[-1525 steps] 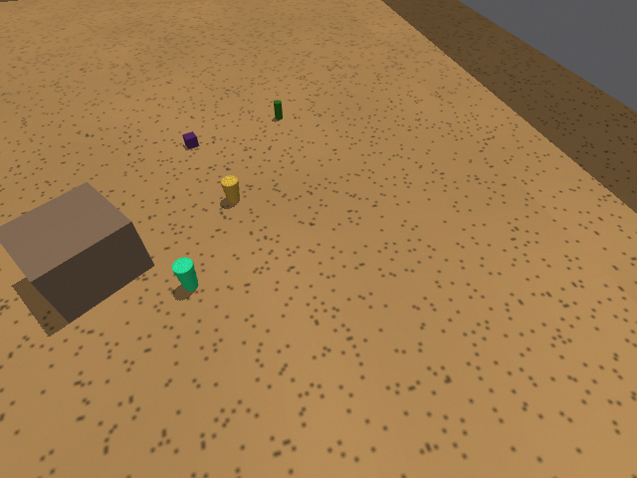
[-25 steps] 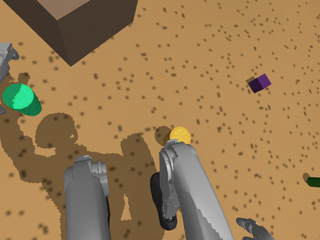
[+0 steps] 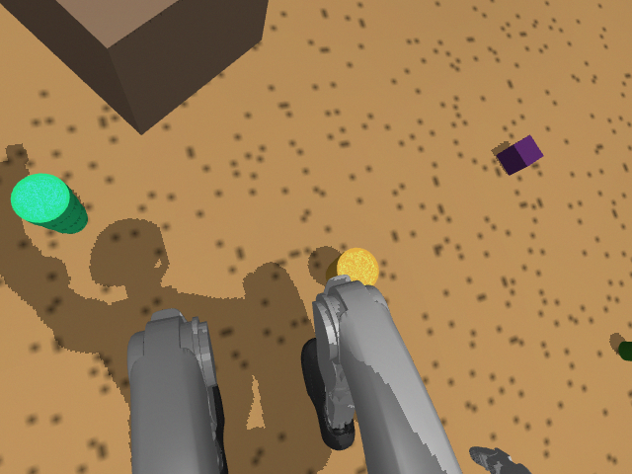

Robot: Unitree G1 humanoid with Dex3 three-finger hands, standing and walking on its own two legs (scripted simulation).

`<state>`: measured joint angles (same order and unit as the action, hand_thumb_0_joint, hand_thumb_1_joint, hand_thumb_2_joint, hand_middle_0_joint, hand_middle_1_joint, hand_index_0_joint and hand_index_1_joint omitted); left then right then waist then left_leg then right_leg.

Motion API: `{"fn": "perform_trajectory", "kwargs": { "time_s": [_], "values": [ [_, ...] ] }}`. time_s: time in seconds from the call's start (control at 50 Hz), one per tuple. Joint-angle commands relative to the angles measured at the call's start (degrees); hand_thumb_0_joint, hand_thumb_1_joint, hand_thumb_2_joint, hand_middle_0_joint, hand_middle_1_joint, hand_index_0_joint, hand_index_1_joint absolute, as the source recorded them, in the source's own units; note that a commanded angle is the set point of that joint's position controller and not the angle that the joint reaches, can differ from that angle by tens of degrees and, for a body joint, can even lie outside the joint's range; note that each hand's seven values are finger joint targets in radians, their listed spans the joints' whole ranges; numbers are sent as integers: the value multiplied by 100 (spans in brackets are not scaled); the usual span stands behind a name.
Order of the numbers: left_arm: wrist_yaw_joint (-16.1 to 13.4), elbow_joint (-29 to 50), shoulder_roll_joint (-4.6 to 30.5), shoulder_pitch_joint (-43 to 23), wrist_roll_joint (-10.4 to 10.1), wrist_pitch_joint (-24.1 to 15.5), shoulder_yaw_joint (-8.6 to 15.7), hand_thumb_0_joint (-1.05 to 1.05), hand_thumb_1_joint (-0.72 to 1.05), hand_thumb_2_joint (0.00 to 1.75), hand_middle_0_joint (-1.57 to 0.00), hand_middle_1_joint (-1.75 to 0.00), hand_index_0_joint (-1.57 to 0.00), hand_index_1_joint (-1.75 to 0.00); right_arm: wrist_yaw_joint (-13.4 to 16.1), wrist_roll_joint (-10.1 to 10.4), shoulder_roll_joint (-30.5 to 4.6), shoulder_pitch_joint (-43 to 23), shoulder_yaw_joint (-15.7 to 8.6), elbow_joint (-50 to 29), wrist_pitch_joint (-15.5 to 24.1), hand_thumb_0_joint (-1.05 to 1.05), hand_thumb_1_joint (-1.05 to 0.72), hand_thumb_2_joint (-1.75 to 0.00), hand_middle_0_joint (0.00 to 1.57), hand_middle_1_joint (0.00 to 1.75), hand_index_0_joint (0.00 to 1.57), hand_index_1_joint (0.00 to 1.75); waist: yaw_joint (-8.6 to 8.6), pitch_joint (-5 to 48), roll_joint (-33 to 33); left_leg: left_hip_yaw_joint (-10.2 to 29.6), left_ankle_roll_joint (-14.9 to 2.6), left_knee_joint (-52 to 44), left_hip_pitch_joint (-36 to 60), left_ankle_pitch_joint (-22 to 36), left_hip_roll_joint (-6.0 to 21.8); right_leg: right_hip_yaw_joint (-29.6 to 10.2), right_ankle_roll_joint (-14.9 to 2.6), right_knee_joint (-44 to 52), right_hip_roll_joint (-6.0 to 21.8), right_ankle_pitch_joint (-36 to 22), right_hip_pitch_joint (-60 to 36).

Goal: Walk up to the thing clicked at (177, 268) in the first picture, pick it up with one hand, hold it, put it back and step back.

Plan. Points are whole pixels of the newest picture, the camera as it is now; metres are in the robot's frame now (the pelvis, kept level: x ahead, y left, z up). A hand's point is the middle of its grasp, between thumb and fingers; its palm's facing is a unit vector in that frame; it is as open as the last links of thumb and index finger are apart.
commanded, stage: withdraw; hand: left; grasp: from above
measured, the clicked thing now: (57, 209) +0.51 +0.31 -0.34
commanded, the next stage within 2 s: approach in 0.84 s
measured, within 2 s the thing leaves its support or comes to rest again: neither
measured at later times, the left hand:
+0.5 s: hand out of the picture +0.45 +0.34 -0.08, palm faces -0.55 -0.11 -0.83, open 13.9 cm
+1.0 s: hand out of the picture +0.50 +0.35 -0.10, palm faces -0.48 -0.05 -0.88, open 14.1 cm
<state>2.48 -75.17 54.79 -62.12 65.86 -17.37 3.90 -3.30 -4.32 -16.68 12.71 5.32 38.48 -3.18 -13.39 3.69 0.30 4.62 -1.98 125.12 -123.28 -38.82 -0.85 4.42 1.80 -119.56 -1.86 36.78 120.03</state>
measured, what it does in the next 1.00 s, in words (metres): stands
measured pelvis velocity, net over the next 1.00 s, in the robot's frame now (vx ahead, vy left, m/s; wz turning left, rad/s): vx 0.00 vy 0.01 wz -0.01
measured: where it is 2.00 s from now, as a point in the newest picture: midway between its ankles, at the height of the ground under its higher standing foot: (272, 432)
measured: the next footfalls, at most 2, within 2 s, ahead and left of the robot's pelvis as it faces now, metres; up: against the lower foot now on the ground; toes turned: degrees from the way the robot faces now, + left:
none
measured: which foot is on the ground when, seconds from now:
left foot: down 0.00-1.00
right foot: down 0.00-1.00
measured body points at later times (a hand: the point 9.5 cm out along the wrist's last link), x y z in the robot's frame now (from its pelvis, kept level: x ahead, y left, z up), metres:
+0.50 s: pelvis +0.00 +0.00 +0.03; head +0.22 +0.07 +0.42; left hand +0.48 +0.34 -0.04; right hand +0.06 -0.26 -0.08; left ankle +0.08 +0.11 -0.37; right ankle +0.10 -0.12 -0.37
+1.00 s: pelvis +0.00 +0.01 +0.00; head +0.23 +0.06 +0.38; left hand +0.52 +0.35 -0.05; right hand +0.03 -0.26 -0.11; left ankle +0.08 +0.11 -0.37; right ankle +0.10 -0.12 -0.37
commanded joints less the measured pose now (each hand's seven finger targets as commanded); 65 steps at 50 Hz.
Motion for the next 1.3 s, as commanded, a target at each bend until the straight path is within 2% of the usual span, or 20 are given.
{"fn": "perform_trajectory", "kwargs": {
  "time_s": [0.0,0.1,0.14,0.2,0.24,0.34,0.42,0.48,0.54,0.62,0.7,0.78,0.86,0.88,0.94,1.02,1.06,1.12,1.18,1.28],
  "values": [
    [-666,2335,1676,-2579,61,-616,481,0,-53,96,-10,-98,-11,-98,75,-111,-1393,1142,-530,-165,-4,0,-92,-90,20,30,20,30,41,5093,2935,286,255,-1408,4790,2317,133,213,-453,787,19,-1556,-1388],
    [-1573,2297,1634,-2183,122,225,785,0,-56,99,-8,-96,-7,-97,-30,-11,-1442,1242,-823,-187,-183,0,-91,-90,20,30,20,30,93,5225,3072,542,289,-2060,5366,2260,75,223,-415,1013,52,-1542,-1299],
    [-1576,1961,1551,-2143,227,602,641,0,-55,99,-9,-95,-8,-96,-25,61,-1390,1249,-768,-164,-255,0,-92,-91,20,30,20,30,62,5066,2936,422,189,-2143,5108,1939,83,220,-405,1260,4,-1386,-1465],
    [-1298,1009,981,-1114,316,986,231,0,-50,94,-13,-92,-13,-93,-45,136,-1248,1144,-602,-145,-305,0,-92,-91,20,30,20,30,97,4036,2437,269,33,-2305,4170,1291,42,192,-405,1566,-73,-985,-1545],
    [-1082,1201,1123,-996,231,1108,268,0,-45,91,-17,-90,-17,-90,-45,212,-1243,984,-605,-248,-304,0,-92,-90,20,30,20,30,224,4092,2278,234,-21,-2386,3898,948,31,143,-415,1610,-99,-852,-1774],
    [-651,980,650,-650,-289,845,109,0,-47,91,-13,-94,-14,-93,-46,241,-1149,649,-485,-494,-175,0,-92,-90,20,30,20,30,-91,2945,530,16,-183,-1985,2404,616,1,84,-389,1889,-135,-670,-2159],
    [-560,405,394,-858,-230,106,-176,0,-48,94,-10,-99,-11,-97,-7,141,-1030,758,-333,-163,4,0,-91,-90,20,30,20,30,-264,2643,325,-161,-227,-1505,1805,428,-52,-35,-394,1745,-125,-501,-2022],
    [-881,303,885,-1237,126,-492,38,0,-50,95,-8,-99,-10,-98,-7,11,-1096,687,-328,-115,115,0,-91,-90,20,30,20,30,-110,2935,1032,-128,-99,-1419,2263,383,-59,-46,-430,1428,-97,-476,-1689],
    [-1527,1249,1388,-2214,563,-755,373,0,-55,99,-7,-102,-8,-101,-59,-144,-1236,691,-376,-122,77,0,-92,-90,20,30,20,30,88,4167,2358,-48,99,-1377,3490,927,-27,70,-447,1014,-28,-863,-1414],
    [-2272,1325,1129,-2382,599,-300,397,0,-57,100,-6,-101,-7,-101,-154,-192,-1355,832,-593,44,50,0,-92,-90,20,30,20,30,-118,4549,2734,201,211,-1515,4347,1608,59,309,-392,698,16,-1314,-1010],
    [-2552,1256,1731,-3261,651,499,747,0,-57,100,-7,-100,-6,-100,-75,-125,-1386,1045,-733,53,44,0,-92,-90,20,30,20,30,-147,5155,3015,113,192,-1682,4536,1294,85,255,-430,841,37,-1092,-1085],
    [-2143,40,1165,-2382,628,1122,318,0,-56,99,-7,-100,-7,-100,-91,-24,-1308,1024,-552,126,42,0,-91,-90,20,30,20,30,-152,4440,2527,8,56,-1597,3638,869,5,242,-446,1008,-24,-834,-1158],
    [-1313,303,1486,-1732,503,1367,257,0,-53,96,-9,-99,-10,-98,-91,94,-1320,977,-547,-134,-82,0,-92,-90,20,30,20,30,22,4470,1968,-168,-68,-1478,3048,1081,-45,95,-424,1204,-63,-1035,-1926],
    [-1174,727,1832,-1746,431,1294,531,0,-51,95,-9,-98,-10,-97,-94,107,-1410,934,-580,-353,-95,0,-91,-90,20,30,20,30,-9,4440,1642,-115,-93,-1479,2859,1193,-41,120,-397,1185,-56,-1182,-2120],
    [-558,311,697,-1105,41,1062,-56,0,-43,87,-13,-90,-13,-89,-109,103,-1288,1039,-459,-223,-144,0,-90,-90,20,30,20,30,-245,3256,879,-99,-117,-1386,2121,1044,-50,177,-428,1397,-84,-986,-1964],
    [-102,1010,1322,-1204,-212,432,300,0,-48,81,-6,-114,-12,-107,3,54,-1419,1134,-495,-282,-108,0,-91,-90,20,30,20,30,-77,3487,976,-72,-47,-1246,2351,1120,-52,125,-493,1366,-45,-909,-1954],
    [-96,936,1098,-1113,-180,38,203,0,-43,82,-9,-112,-14,-106,33,7,-1358,1076,-436,-242,-88,0,-91,-90,20,30,20,30,-101,3419,1053,-97,-14,-1118,2361,1077,-52,128,-500,1248,-65,-901,-1822],
    [-405,840,1242,-1099,3,-581,360,0,-43,84,-8,-111,-13,-105,53,-72,-1321,1000,-358,-176,-40,0,-91,-90,20,30,20,30,-85,3414,1430,64,55,-1097,2740,1113,-9,212,-469,979,-69,-923,-1410],
    [-1045,604,1134,-1220,347,-980,309,0,-46,88,-7,-110,-11,-106,-44,-189,-1301,794,-238,-95,-25,0,-91,-90,20,30,20,30,-106,3331,1854,136,99,-978,2934,1120,32,348,-439,626,-85,-914,-985],
    [-2425,-120,1118,-1517,994,-946,379,0,-50,93,-6,-106,-8,-103,-255,-388,-1533,697,-236,94,23,0,-90,-89,20,30,20,30,-394,3122,2246,306,170,-796,3147,1238,53,564,-381,190,-50,-984,-426]
  ]
}}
